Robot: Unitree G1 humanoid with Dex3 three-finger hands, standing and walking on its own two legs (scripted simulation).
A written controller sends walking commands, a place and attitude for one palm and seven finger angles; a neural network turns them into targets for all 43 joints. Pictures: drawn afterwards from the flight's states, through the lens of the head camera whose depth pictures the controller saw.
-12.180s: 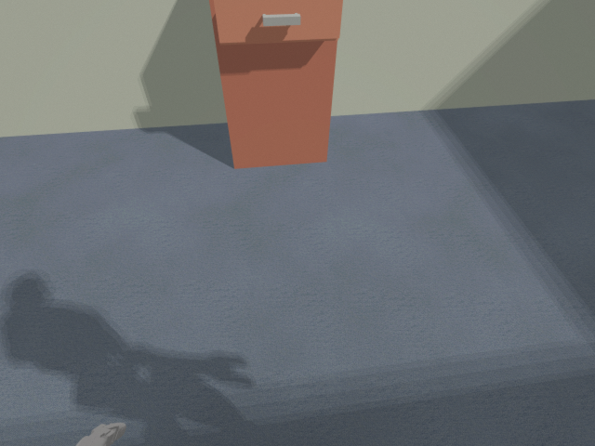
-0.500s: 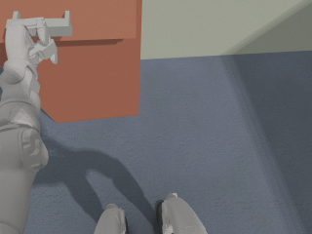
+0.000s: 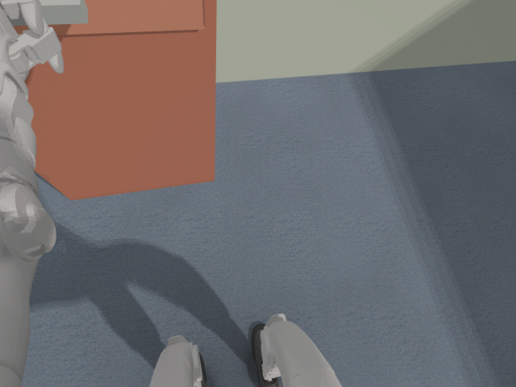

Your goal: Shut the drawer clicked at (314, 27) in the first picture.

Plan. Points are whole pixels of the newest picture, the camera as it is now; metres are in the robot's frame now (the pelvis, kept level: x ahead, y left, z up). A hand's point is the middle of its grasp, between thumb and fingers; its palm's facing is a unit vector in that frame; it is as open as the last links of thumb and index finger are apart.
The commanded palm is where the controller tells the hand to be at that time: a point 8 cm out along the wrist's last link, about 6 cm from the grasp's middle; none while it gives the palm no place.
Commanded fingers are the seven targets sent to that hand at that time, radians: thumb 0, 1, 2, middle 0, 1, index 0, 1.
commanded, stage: push the drawer shut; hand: left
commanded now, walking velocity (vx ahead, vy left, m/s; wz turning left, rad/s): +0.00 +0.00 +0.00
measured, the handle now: out of the picture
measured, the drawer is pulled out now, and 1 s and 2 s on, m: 0.01 0.00 0.00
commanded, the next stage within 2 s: pull the fist back off the drawer in 0.32 s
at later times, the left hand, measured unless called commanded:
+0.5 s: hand (42, 31) +0.60 +0.20 +0.10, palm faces +0.04 -1.00 -0.03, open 3.0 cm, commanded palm +0.62 +0.21 +0.09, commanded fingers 0.00 0.90 0.90 -1.40 -1.60 -1.40 -1.60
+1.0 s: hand (54, 37) +0.59 +0.18 +0.10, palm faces +0.04 -1.00 -0.01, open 3.2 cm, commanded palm +0.55 +0.21 +0.09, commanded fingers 0.00 0.90 0.90 -1.40 -1.60 -1.40 -1.60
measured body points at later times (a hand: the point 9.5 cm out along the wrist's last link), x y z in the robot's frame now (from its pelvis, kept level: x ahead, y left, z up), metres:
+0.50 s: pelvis -0.02 +0.00 -0.01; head +0.18 +0.03 +0.39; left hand +0.59 +0.25 +0.10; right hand -0.09 -0.25 -0.10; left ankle +0.00 +0.10 -0.67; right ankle +0.03 -0.12 -0.67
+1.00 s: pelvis -0.01 +0.01 +0.00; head +0.17 +0.03 +0.41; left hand +0.58 +0.24 +0.10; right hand -0.09 -0.23 -0.09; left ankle +0.00 +0.10 -0.67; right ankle +0.03 -0.12 -0.67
